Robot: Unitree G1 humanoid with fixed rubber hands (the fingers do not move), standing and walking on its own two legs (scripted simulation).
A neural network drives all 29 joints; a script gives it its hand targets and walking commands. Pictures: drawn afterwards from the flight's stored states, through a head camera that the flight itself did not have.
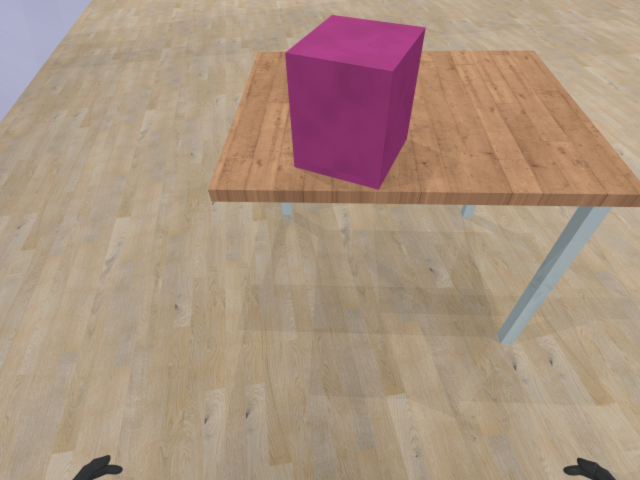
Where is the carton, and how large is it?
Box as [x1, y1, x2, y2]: [285, 15, 425, 189]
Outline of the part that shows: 331,15 285,52 294,166 378,189 406,138 425,27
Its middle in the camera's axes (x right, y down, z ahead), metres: +0.08 -0.30 +0.82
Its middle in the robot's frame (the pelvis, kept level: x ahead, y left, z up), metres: +0.82 -0.03 +0.07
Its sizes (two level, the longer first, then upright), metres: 0.210 0.200 0.250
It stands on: a table, 0.70 m high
